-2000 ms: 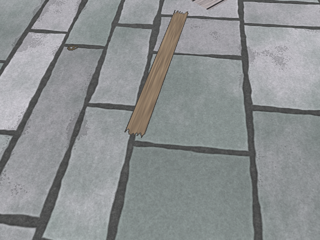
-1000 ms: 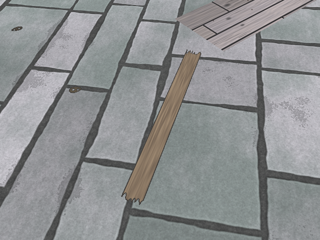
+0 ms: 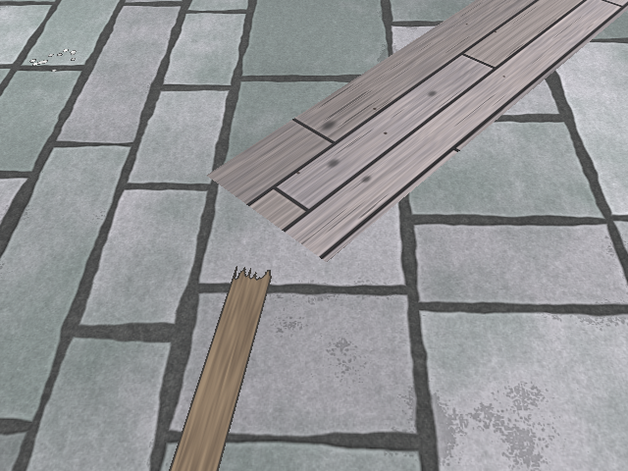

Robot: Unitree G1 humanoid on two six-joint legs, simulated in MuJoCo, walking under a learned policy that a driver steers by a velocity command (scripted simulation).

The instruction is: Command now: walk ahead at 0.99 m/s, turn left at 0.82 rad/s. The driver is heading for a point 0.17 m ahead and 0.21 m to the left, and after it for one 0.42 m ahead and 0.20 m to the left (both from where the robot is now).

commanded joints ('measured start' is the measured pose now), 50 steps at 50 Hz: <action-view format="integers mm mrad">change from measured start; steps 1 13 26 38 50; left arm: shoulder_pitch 58 -22 -101 -47 -49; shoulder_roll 46 170 7 18 90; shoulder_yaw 13 50 -28 -16 7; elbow -3 8 -92 -13 86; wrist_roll -20 5 -24 -40 -25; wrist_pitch -36 14 40 31 95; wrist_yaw -6 12 -7 10 15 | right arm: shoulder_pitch -112 232 35 131 77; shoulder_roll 28 -199 -50 -38 15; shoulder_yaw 20 -56 9 12 43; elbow -120 -8 7 85 167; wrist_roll -12 27 23 -9 5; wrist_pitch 15 21 -55 12 78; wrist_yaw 26 -20 -38 -69 -71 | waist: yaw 11 -259 -9 -28 -21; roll -138 80 -21 -32 -176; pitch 90 -133 -13 -104 -1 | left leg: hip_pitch -297 852 373 180 391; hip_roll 80 -80 -62 -137 -84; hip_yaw -45 -54 -58 -167 11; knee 2 -628 -941 -19 -611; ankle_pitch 79 24 946 -230 -144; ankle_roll -2 189 59 -75 -46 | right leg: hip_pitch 150 -248 -227 60 -191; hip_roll -259 -18 -3 -285 -168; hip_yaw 176 -99 33 455 360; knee -286 939 254 -106 -326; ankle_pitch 261 218 410 822 -183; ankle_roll -84 -15 -11 -293 -161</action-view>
